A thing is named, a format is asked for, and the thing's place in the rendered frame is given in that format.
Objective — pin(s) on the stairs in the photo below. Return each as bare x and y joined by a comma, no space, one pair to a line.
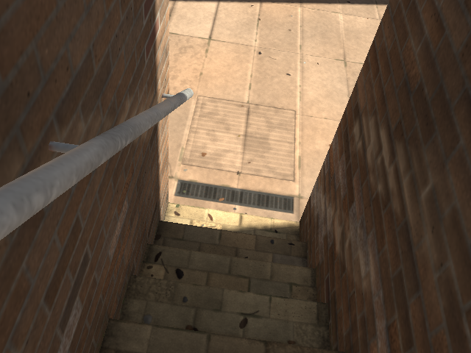
216,281

